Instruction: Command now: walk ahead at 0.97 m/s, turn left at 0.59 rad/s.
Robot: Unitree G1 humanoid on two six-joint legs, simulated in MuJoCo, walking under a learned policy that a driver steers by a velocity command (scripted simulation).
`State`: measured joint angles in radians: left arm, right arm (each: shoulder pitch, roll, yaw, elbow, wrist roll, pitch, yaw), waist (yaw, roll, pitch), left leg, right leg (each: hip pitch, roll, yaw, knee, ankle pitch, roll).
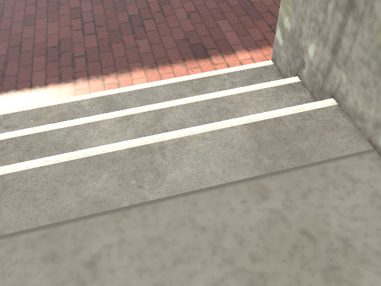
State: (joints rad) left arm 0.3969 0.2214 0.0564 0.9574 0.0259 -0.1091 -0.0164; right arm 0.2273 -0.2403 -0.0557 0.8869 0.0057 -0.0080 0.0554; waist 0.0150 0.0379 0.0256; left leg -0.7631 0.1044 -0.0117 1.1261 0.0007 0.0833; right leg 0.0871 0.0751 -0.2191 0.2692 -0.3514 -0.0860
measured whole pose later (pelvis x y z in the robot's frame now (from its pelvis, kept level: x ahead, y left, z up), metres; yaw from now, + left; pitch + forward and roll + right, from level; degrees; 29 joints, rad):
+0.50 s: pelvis +0.45 +0.02 +0.00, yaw +25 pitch +2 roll -1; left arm -0.10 0.21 -0.05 0.59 0.03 -0.07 -0.02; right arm 0.47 -0.26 -0.08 0.91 0.00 -0.08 0.02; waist -0.14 -0.01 0.01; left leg 0.01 -0.18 -0.19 0.33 -0.34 0.16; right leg -0.70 -0.13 0.11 0.69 0.00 0.06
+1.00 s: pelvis +0.86 +0.20 -0.02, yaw +38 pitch +3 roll -1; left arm 0.61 0.27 0.03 0.96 0.01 -0.10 -0.01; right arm -0.08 -0.26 0.03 0.57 -0.04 -0.06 0.07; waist 0.13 0.02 0.00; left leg -0.67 0.02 0.03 0.65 -0.10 0.12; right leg 0.20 -0.02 -0.06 0.15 -0.39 0.02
